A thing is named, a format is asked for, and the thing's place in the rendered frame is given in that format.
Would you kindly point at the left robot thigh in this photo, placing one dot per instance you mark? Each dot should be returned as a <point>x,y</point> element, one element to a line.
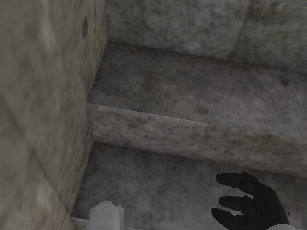
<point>106,216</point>

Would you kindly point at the right robot hand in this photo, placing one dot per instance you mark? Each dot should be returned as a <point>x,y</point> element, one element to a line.
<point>260,213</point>

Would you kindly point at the left robot shin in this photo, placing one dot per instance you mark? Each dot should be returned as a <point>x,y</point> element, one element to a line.
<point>103,202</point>

